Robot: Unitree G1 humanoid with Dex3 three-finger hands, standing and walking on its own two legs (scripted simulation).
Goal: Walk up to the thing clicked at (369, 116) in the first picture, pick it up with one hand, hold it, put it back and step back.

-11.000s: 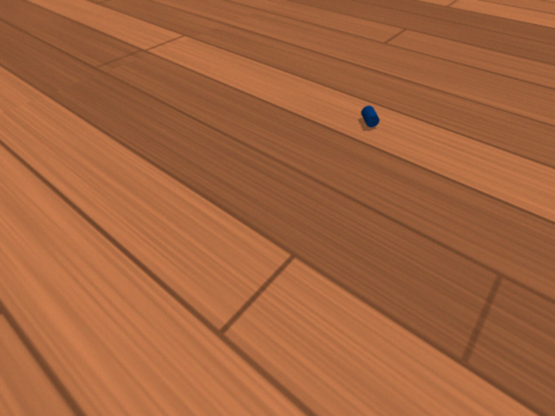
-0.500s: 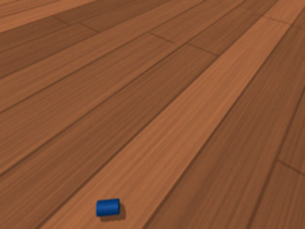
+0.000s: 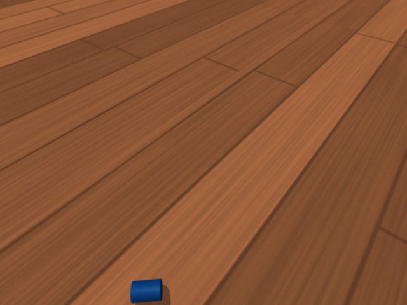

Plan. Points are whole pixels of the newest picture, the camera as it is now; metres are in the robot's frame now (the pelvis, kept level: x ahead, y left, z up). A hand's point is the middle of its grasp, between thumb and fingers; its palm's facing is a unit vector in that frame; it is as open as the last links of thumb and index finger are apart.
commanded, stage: walk up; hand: left
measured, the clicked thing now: (147, 290) +0.36 +0.26 -0.74
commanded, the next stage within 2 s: stand in 0.74 s
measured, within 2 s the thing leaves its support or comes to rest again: neither
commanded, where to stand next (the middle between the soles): -0.02 +0.01 m, yaw +2 degrees
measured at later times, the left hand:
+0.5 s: hand out of the picture +0.06 +0.26 -0.16, palm faces +0.02 -0.95 -0.33, open 7.4 cm
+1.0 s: hand out of the picture +0.06 +0.27 -0.15, palm faces +0.00 -0.94 -0.34, open 7.4 cm
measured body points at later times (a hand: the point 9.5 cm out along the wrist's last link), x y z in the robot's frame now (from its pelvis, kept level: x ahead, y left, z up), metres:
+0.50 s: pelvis -0.01 +0.01 +0.00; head +0.00 +0.01 +0.45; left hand +0.06 +0.31 -0.13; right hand +0.07 -0.29 -0.13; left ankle -0.01 +0.15 -0.75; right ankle -0.01 -0.12 -0.75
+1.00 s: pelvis -0.01 +0.01 +0.00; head +0.00 +0.01 +0.45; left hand +0.06 +0.31 -0.13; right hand +0.08 -0.29 -0.13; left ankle -0.01 +0.15 -0.75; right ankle -0.01 -0.12 -0.75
